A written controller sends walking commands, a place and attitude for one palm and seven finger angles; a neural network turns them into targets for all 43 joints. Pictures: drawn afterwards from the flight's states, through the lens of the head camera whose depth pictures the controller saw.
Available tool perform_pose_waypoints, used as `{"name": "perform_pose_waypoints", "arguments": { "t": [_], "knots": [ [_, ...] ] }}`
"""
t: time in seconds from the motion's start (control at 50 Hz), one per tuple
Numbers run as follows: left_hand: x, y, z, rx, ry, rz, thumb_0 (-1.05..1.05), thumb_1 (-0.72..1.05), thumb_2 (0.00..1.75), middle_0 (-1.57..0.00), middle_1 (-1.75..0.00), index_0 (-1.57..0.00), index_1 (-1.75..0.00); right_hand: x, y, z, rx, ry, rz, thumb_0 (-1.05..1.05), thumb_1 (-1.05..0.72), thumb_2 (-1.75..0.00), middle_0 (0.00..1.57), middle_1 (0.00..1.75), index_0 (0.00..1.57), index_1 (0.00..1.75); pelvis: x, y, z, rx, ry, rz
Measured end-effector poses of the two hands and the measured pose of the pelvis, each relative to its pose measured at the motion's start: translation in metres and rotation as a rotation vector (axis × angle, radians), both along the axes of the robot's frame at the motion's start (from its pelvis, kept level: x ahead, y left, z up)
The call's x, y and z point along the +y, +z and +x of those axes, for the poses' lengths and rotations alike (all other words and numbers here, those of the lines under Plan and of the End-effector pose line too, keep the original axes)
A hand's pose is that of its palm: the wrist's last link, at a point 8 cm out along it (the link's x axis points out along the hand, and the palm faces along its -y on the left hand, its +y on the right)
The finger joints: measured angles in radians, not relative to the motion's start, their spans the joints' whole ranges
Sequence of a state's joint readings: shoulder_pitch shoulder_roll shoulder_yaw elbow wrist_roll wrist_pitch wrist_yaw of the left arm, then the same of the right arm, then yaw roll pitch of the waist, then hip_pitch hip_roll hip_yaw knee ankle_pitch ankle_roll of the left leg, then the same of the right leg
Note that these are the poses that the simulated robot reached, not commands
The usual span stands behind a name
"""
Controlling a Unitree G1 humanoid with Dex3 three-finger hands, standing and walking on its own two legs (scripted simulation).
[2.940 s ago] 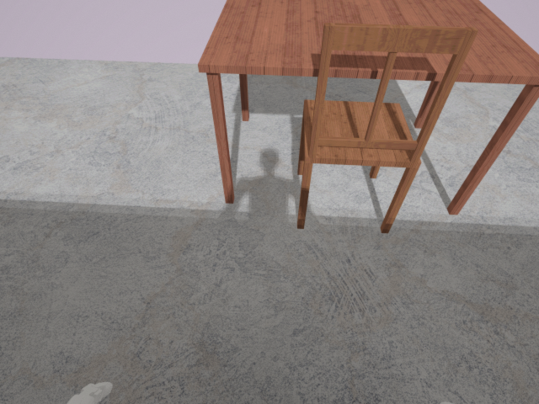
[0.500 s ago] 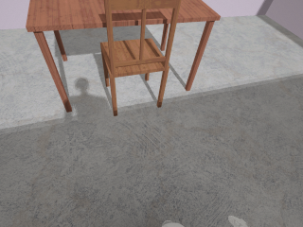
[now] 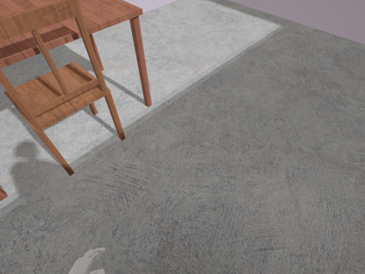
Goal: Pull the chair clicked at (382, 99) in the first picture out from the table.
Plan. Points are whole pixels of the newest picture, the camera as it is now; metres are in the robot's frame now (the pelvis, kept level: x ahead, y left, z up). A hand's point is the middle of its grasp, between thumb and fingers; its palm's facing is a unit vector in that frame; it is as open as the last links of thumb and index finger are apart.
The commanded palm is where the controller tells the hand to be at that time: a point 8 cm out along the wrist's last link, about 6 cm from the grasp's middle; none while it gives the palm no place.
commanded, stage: walk to a spot facing it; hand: left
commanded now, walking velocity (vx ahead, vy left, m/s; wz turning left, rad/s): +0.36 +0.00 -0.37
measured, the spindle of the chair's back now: (52, 65) +0.94 +0.56 -0.07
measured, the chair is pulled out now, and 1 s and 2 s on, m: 0.00 0.00 0.00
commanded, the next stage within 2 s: turn to face it in 1.06 s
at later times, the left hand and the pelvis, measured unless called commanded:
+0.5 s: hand (100, 273) +0.17 +0.22 -0.19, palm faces -0.08 -0.99 -0.14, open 7.4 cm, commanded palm none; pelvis +0.21 +0.03 -0.01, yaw -10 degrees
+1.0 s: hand (155, 140) +0.57 +0.10 -0.16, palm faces -0.43 -0.89 -0.15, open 7.4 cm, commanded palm none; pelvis +0.41 -0.02 +0.01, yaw -23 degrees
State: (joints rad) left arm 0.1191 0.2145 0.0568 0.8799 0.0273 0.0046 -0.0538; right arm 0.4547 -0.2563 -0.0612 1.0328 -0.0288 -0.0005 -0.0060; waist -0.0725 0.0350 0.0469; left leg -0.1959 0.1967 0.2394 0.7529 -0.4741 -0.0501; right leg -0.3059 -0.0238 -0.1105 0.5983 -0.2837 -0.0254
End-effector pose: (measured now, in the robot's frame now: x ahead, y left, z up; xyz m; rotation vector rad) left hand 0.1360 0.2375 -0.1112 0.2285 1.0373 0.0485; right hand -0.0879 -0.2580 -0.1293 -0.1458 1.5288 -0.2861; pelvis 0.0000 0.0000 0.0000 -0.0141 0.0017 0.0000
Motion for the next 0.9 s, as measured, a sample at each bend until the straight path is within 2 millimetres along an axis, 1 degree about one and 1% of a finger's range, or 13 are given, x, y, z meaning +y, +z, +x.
{"name": "perform_pose_waypoints", "arguments": {
  "t": [0.04,0.08,0.16,0.24,0.38,0.44,0.48,0.52,0.56,0.6,0.7,0.8,0.9],
  "knots": [
    [-0.010,0.003,0.009,-0.024,0.006,-0.002,0.01,0.91,0.90,-0.20,-0.30,-0.20,-0.30,-0.006,-0.001,0.009,0.016,-0.010,0.009,0.01,-0.91,-0.90,0.20,0.30,0.20,0.30,-0.006,0.002,0.010,-0.011,-0.009,-0.001],
    [-0.015,0.006,0.010,-0.007,0.014,0.001,0.00,0.91,0.90,-0.20,-0.30,-0.20,-0.30,-0.010,0.002,0.033,-0.024,-0.018,0.012,0.02,-0.91,-0.90,0.20,0.30,0.20,0.29,-0.011,0.008,0.023,-0.014,-0.034,0.007],
    [-0.020,0.004,0.000,0.097,0.014,0.010,0.00,0.90,0.90,-0.20,-0.30,-0.20,-0.30,-0.014,0.010,0.103,-0.182,-0.017,0.008,0.02,-0.91,-0.90,0.20,0.30,0.19,0.29,-0.015,0.017,0.049,-0.014,-0.071,0.013],
    [-0.019,-0.003,-0.010,0.203,0.029,0.002,0.00,0.90,0.90,-0.20,-0.30,-0.20,-0.30,-0.009,0.016,0.177,-0.313,0.004,0.011,0.01,-0.91,-0.90,0.20,0.30,0.19,0.29,-0.012,0.019,0.079,-0.012,-0.096,0.001],
    [0.000,-0.025,-0.012,0.379,0.091,-0.021,0.01,0.90,0.90,-0.20,-0.30,-0.20,-0.30,0.017,0.022,0.306,-0.432,0.080,0.008,0.01,-0.91,-0.90,0.20,0.30,0.19,0.29,0.008,0.009,0.147,-0.002,-0.128,-0.026],
    [0.015,-0.042,0.002,0.451,0.103,-0.031,0.01,0.90,0.90,-0.20,-0.30,-0.20,-0.30,0.032,0.019,0.355,-0.480,0.105,-0.021,0.01,-0.91,-0.90,0.20,0.30,0.20,0.30,0.022,-0.005,0.184,-0.002,-0.149,-0.029],
    [0.025,-0.048,0.020,0.486,0.092,-0.033,0.01,0.90,0.90,-0.20,-0.30,-0.20,-0.30,0.040,0.019,0.373,-0.499,0.099,-0.039,0.01,-0.91,-0.90,0.20,0.30,0.20,0.30,0.030,-0.008,0.201,-0.012,-0.171,-0.020],
    [0.033,-0.046,0.048,0.480,0.064,-0.028,0.01,0.91,0.90,-0.20,-0.30,-0.20,-0.30,0.048,0.023,0.377,-0.490,0.066,-0.046,0.01,-0.91,-0.90,0.20,0.30,0.20,0.30,0.035,-0.003,0.217,-0.025,-0.194,-0.019],
    [0.038,-0.040,0.085,0.444,0.034,-0.025,0.01,0.91,0.90,-0.20,-0.30,-0.20,-0.30,0.056,0.027,0.373,-0.457,0.022,-0.046,0.01,-0.91,-0.90,0.20,0.30,0.20,0.30,0.038,0.005,0.233,-0.032,-0.209,-0.018],
    [0.041,-0.034,0.124,0.390,0.008,-0.024,0.01,0.91,0.90,-0.20,-0.30,-0.20,-0.30,0.062,0.029,0.363,-0.413,-0.031,-0.047,0.00,-0.92,-0.90,0.20,0.30,0.20,0.30,0.040,0.013,0.249,-0.033,-0.222,-0.017],
    [0.035,-0.021,0.217,0.271,-0.050,-0.024,0.01,0.91,0.90,-0.20,-0.30,-0.19,-0.30,0.064,0.030,0.337,-0.290,-0.147,-0.065,-0.01,-0.95,-0.90,0.20,0.30,0.20,0.30,0.042,0.021,0.289,-0.027,-0.264,-0.008],
    [0.013,-0.016,0.296,0.215,-0.122,-0.023,0.00,0.91,0.90,-0.20,-0.30,-0.19,-0.30,0.080,0.022,0.315,-0.173,-0.253,-0.023,0.00,-0.93,-0.90,0.20,0.30,0.20,0.30,0.033,0.021,0.327,-0.025,-0.309,0.007],
    [-0.028,-0.014,0.370,0.192,-0.228,-0.021,0.00,0.91,0.90,-0.20,-0.30,-0.19,-0.30,0.100,0.013,0.305,-0.072,-0.358,0.046,0.01,-0.92,-0.90,0.20,0.30,0.20,0.30,0.014,0.017,0.366,-0.023,-0.356,0.012]
  ]
}}
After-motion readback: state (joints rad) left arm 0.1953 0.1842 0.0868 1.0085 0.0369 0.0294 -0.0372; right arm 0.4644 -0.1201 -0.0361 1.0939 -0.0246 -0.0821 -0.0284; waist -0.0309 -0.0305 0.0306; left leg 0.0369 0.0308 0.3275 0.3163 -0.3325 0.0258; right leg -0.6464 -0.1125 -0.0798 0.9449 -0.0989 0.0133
